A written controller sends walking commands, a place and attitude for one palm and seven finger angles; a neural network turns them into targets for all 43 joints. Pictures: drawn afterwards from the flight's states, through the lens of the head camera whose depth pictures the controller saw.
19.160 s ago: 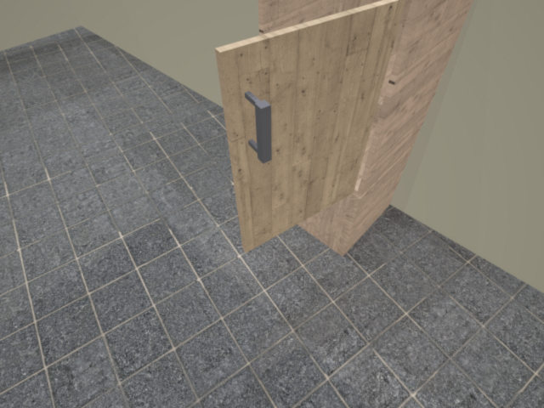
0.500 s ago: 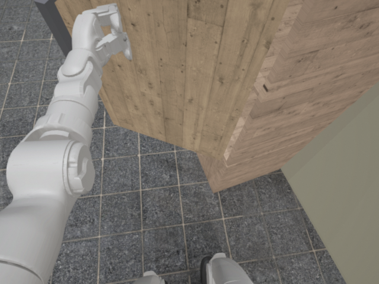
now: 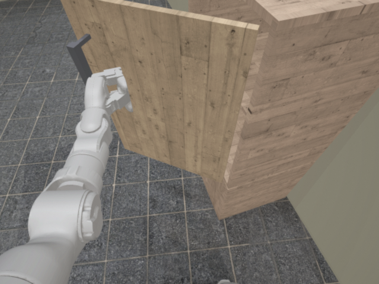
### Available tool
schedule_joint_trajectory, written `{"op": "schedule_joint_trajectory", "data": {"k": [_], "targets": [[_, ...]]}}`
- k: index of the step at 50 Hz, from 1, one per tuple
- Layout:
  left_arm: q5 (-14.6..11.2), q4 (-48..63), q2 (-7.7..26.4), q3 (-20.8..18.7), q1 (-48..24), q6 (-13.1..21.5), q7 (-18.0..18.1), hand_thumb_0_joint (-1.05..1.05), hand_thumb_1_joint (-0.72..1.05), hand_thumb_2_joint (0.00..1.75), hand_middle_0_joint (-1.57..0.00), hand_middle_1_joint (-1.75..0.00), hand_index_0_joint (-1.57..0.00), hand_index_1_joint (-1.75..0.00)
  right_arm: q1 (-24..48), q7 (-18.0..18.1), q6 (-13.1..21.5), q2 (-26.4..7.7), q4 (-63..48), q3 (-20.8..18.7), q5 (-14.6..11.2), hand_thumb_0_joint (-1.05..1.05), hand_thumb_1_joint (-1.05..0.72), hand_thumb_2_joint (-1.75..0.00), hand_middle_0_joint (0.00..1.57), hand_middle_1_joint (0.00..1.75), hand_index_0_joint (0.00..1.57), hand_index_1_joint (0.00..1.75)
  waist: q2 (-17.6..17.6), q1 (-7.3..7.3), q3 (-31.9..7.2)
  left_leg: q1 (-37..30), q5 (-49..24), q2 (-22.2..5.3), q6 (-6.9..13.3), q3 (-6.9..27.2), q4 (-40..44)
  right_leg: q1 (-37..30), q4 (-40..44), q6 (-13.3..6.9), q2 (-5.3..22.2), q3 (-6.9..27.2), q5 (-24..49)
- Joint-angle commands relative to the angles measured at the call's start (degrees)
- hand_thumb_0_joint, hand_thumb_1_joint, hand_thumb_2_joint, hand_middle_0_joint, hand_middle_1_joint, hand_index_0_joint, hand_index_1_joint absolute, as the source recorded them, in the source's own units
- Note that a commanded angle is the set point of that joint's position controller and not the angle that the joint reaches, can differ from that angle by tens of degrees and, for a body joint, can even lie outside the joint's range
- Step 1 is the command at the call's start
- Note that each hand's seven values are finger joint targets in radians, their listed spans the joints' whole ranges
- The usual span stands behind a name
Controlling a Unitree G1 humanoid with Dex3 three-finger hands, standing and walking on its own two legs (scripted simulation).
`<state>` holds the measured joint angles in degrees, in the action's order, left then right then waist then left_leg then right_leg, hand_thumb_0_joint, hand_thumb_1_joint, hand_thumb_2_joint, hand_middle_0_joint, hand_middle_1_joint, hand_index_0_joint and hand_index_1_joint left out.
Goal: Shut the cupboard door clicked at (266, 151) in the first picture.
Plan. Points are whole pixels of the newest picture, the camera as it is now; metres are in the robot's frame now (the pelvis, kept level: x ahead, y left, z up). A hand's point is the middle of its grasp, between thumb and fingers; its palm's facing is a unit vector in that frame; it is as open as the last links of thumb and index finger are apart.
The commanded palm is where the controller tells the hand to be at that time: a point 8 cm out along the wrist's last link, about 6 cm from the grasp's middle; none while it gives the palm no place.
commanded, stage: pull the fist back off the door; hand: left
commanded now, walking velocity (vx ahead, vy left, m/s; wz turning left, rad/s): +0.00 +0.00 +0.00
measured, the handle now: (89, 63) +0.62 +0.23 +0.12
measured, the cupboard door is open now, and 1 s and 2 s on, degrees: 50 50 50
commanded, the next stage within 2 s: draw the hand back to the body in 0.26 s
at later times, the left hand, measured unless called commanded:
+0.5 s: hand (123, 103) +0.46 +0.12 +0.13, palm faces +0.06 -1.00 +0.02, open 3.1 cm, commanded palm +0.40 +0.17 +0.13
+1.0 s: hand (61, 158) +0.31 +0.20 +0.16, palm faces +0.13 -0.98 -0.15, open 3.1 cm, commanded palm +0.27 +0.24 +0.16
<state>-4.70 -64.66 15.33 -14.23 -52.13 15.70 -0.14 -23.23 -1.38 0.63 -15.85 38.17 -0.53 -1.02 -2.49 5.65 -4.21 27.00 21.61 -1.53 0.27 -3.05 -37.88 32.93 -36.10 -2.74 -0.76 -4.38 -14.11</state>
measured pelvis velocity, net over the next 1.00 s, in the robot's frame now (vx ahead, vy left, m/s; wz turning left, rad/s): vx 0.00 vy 0.03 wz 0.02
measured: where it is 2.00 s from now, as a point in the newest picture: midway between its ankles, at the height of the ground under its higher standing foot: outside the picture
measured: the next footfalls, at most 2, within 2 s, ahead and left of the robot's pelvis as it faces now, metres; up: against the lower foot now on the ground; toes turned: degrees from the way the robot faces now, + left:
none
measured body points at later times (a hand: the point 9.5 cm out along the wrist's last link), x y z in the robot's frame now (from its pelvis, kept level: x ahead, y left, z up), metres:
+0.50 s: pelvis -0.02 +0.02 +0.00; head +0.04 +0.00 +0.45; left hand +0.45 +0.18 +0.13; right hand +0.04 -0.23 -0.12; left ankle -0.04 +0.12 -0.72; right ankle +0.04 -0.09 -0.72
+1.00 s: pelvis +0.00 +0.03 +0.02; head -0.01 +0.00 +0.47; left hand +0.30 +0.25 +0.17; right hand +0.21 -0.19 -0.05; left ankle -0.04 +0.12 -0.72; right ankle +0.04 -0.09 -0.72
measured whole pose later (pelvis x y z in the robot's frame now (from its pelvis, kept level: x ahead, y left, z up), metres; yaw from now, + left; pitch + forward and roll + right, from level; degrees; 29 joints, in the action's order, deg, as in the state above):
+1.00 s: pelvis +0.00 +0.03 +0.02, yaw +1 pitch -2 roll +0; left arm -6.2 -5.3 12.7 -5.0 -6.7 1.5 -0.6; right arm -8.6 3.5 4.0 -13.9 32.4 1.8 -2.2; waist -3.2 -1.8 -0.5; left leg 6.6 17.3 1.3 2.2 -2.6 -25.9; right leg 12.8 -25.9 -0.5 1.3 -4.4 -11.1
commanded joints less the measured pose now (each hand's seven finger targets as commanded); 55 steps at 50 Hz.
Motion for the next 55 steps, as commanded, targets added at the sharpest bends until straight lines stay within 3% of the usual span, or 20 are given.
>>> {"op": "schedule_joint_trajectory", "data": {"k": [1, 3, 6, 7, 12, 16, 17, 19, 22, 23, 25, 27, 29, 31, 34, 40, 44, 45, 47, 55], "targets": [[-3.9, 17.7, 4.0, 1.8, -26.7, 3.4, -1.2, 0.0, 0.9, 0.9, -1.3, -1.5, -1.3, -1.5, -2.2, 1.6, 2.6, -6.7, -5.5, -2.1, -0.8, 0.0, -0.9, -0.9, 0.2, 0.3, 0.2, 0.3, 5.2, 1.61, -17.3, -0.6, -7.8, 3.3, 2.0, 0.0, 4.5, -18.7, 6.3, 2.1, 1.0, 5.9, 10.1], [-3.8, 25.7, 5.6, 2.0, -33.0, 7.0, 0.4, 0.0, 0.9, 0.9, -1.3, -1.5, -1.3, -1.5, -1.3, 2.2, 3.6, -6.3, -5.1, -2.0, -0.6, 0.0, -0.9, -0.9, 0.2, 0.3, 0.2, 0.3, 1.7, 1.91, -20.9, -4.1, -8.7, 3.2, 2.1, 0.8, 4.5, -19.2, 5.3, 2.0, 0.8, 5.8, 11.4], [-1.9, 30.1, 5.5, 3.1, -32.5, 10.3, 2.8, 0.0, 0.9, 0.9, -1.3, -1.5, -1.3, -1.5, 0.1, 2.5, 4.9, -5.7, -4.5, -1.8, -0.3, 0.0, -0.9, -0.9, 0.2, 0.3, 0.2, 0.3, -1.3, 0.85, -25.3, -7.4, -11.7, 3.1, 1.7, 1.9, 4.2, -19.6, 2.9, 1.6, 0.5, 4.9, 14.5], [-1.3, 29.3, 7.1, 2.3, -31.2, 10.3, 3.4, 0.0, 0.9, 0.9, -1.3, -1.5, -1.3, -1.5, -0.4, 2.7, 4.9, -6.0, -4.0, -1.9, -0.2, 0.0, -0.9, -0.9, 0.2, 0.3, 0.2, 0.3, 0.9, 1.16, -25.3, -7.1, -11.6, 2.9, 1.8, 2.2, 4.5, -19.6, 2.7, 1.9, 0.5, 4.5, 14.2], [0.5, 13.4, 7.2, 1.9, -25.4, 4.3, 4.1, 0.0, 0.9, 0.9, -1.3, -1.5, -1.3, -1.5, 1.0, 3.0, 4.5, -6.8, -3.0, -1.1, -0.7, 0.0, -0.9, -0.9, 0.2, 0.3, 0.2, 0.3, 6.6, 1.42, -14.3, 0.3, -3.3, 3.1, 1.6, 2.2, 7.1, -17.0, 5.4, 2.1, 1.3, 4.6, 5.2], [-1.2, 9.1, 6.3, 0.8, -26.1, 2.0, 3.9, 0.0, 0.9, 0.9, -1.3, -1.5, -1.3, -1.5, 1.5, 2.9, 5.0, -7.1, -3.7, -0.6, -0.7, 0.0, -0.9, -0.9, 0.2, 0.3, 0.2, 0.3, 6.1, 1.17, -13.8, 1.1, -2.5, 3.1, 1.3, 2.2, 7.2, -16.1, 5.6, 1.7, 1.3, 4.6, 3.7], [-1.8, 9.2, 8.0, -1.4, -25.8, 2.6, 3.8, 0.0, 0.9, 0.9, -1.3, -1.5, -1.3, -1.5, 0.8, 3.0, 5.1, -7.4, -3.9, -0.6, -0.4, 0.0, -0.9, -0.9, 0.2, 0.3, 0.2, 0.3, 7.6, 0.72, -15.2, 1.1, -3.4, 3.1, 1.3, 2.5, 7.1, -17.3, 5.2, 1.7, 1.1, 4.5, 4.5], [-2.4, 10.9, 7.0, -0.4, -28.1, 4.5, 3.2, 0.0, 0.9, 0.9, -1.3, -1.5, -1.3, -1.5, 0.6, 2.8, 5.7, -7.3, -4.0, -0.5, -0.2, 0.0, -0.9, -0.9, 0.2, 0.3, 0.2, 0.3, 7.6, 1.2, -16.6, 0.8, -4.8, 3.0, 1.3, 2.5, 6.6, -17.3, 4.3, 1.6, 1.0, 4.4, 6.6], [-1.4, 17.4, 9.5, -2.8, -20.8, 8.3, 2.1, 0.0, 0.9, 0.9, -1.3, -1.5, -1.3, -1.5, 0.2, 2.5, 6.2, -7.0, -5.6, -1.1, 0.3, 0.0, -0.9, -0.9, 0.2, 0.3, 0.2, 0.3, 3.4, -2.53, -24.5, -3.1, -12.6, 2.8, 1.0, 2.0, 6.1, -21.7, 1.4, 0.9, 0.7, 4.0, 14.3], [-1.4, 21.6, 8.6, -1.9, -17.6, 9.0, 1.4, 0.0, 0.9, 0.9, -1.3, -1.5, -1.3, -1.5, 0.7, 2.2, 6.3, -6.7, -6.3, -1.1, 0.1, 0.0, -0.9, -0.9, 0.2, 0.3, 0.2, 0.3, 0.5, -3.48, -26.8, -5.2, -16.5, 2.7, 0.8, 1.9, 6.0, -22.6, 0.7, 0.7, 0.7, 3.9, 17.6], [-1.6, 28.0, 7.4, -1.0, -11.6, 8.5, 0.1, 0.0, 0.9, 0.9, -1.3, -1.5, -1.3, -1.5, 1.3, 2.0, 6.3, -6.4, -7.3, -1.5, -0.2, 0.0, -0.9, -0.9, 0.2, 0.3, 0.2, 0.3, 0.1, -4.66, -28.8, -7.9, -23.3, 1.9, 0.5, 1.7, 5.8, -23.8, 0.5, 0.6, 0.6, 3.6, 21.8], [-2.7, 31.1, 4.8, 1.1, -5.3, 5.8, -1.3, 0.0, 0.9, 0.9, -1.3, -1.5, -1.3, -1.5, 1.7, 1.9, 5.9, -6.4, -7.8, -1.9, -0.7, 0.0, -0.9, -0.9, 0.2, 0.3, 0.2, 0.3, 4.8, -4.44, -24.8, -7.7, -25.1, 1.2, 0.7, 2.0, 7.0, -24.3, 1.8, 1.0, 0.3, 2.9, 21.9], [-4.4, 37.6, 3.9, 1.1, -2.0, 2.5, -2.3, 0.0, 0.9, 0.9, -1.3, -1.5, -1.3, -1.5, 3.6, 2.1, 5.7, -6.5, -8.7, -2.3, -1.4, 0.0, -0.9, -0.9, 0.2, 0.3, 0.2, 0.3, 5.7, -4.8, -21.7, -8.3, -23.0, 1.1, 0.9, 1.4, 8.6, -25.0, 3.8, 1.2, 0.3, 2.8, 20.7], [-5.4, 43.5, 4.0, 1.0, 0.6, -0.6, -2.6, 0.0, 0.9, 0.9, -1.3, -1.5, -1.3, -1.5, 5.7, 2.7, 5.7, -6.2, -9.5, -2.1, -1.9, 0.0, -0.9, -0.9, 0.2, 0.3, 0.2, 0.3, 5.5, -5.33, -19.1, -9.3, -20.6, 1.1, 1.1, 1.3, 10.2, -25.7, 5.4, 1.2, 0.4, 2.6, 18.8], [-5.6, 52.7, 2.8, 2.8, 2.9, -3.3, -2.4, 0.0, 0.9, 0.9, -1.3, -1.5, -1.3, -1.5, 8.8, 3.6, 6.2, -5.3, -10.3, -1.3, -2.2, 0.0, -0.9, -0.9, 0.2, 0.3, 0.2, 0.3, 1.1, -5.65, -15.3, -12.0, -19.3, 1.1, 1.1, 1.5, 11.9, -24.8, 7.1, 1.1, 0.6, 2.5, 16.4], [-5.5, 59.6, 2.3, 4.5, 12.0, -9.0, -3.6, 0.0, 0.9, 0.9, -1.27, -1.47, -1.27, -1.47, 13.0, 4.9, 6.8, -4.9, -10.8, -0.2, -2.6, 0.0, -0.9, -0.9, 0.2, 0.3, 0.2, 0.3, 2.4, -6.16, -9.8, -14.0, -14.4, 1.2, 0.9, 2.7, 14.6, -25.1, 9.4, 0.8, 0.8, 1.9, 11.2], [-6.9, 65.0, 2.7, 3.8, 19.3, -14.4, -5.8, 0.0, 0.9, 0.9, -1.16, -1.35, -1.16, -1.35, 15.5, 5.3, 6.7, -4.7, -12.0, 0.5, -2.9, 0.0, -0.9, -0.9, 0.2, 0.3, 0.2, 0.3, 1.6, -7.28, -9.1, -15.7, -15.9, 1.7, 0.4, 3.0, 15.3, -27.0, 9.9, 0.7, 1.1, 1.5, 12.7], [-2.0, 72.1, 6.7, 6.2, 23.8, -10.8, -1.7, 0.0, 0.9, 0.9, -1.13, -1.32, -1.13, -1.32, 15.6, 5.4, 6.4, -3.8, -12.3, 0.3, -1.3, 0.0, -0.9, -0.9, 0.2, 0.3, 0.2, 0.3, 3.2, -6.47, -5.6, -16.2, -16.7, 2.0, 1.3, 2.7, 16.8, -27.8, 12.4, 1.3, 1.9, 2.8, 11.4], [-1.4, 70.7, 4.2, 6.8, 33.1, -10.8, 0.5, 0.0, 0.9, 0.9, -1.08, -1.26, -1.08, -1.26, 16.5, 5.2, 5.3, -3.7, -12.3, 0.7, -0.9, 0.0, -0.9, -0.9, 0.2, 0.3, 0.2, 0.3, 4.6, -6.92, -2.3, -15.0, -16.4, 1.8, 1.3, 3.1, 17.6, -28.5, 13.3, 1.3, 2.1, 2.5, 10.4], [0.7, 86.5, 8.1, 4.0, 37.1, -10.1, 4.4, 0.0, 0.9, 0.9, -0.86, -1.02, -0.86, -1.02, 18.4, 5.7, 2.8, -2.6, -13.0, 1.4, 0.3, 0.0, -0.9, -0.9, 0.2, 0.3, 0.2, 0.3, -2.6, -6.87, -5.0, -21.1, -20.2, 1.9, 0.8, 3.8, 19.3, -33.2, 15.2, 1.0, 1.8, 2.6, 13.4]]}}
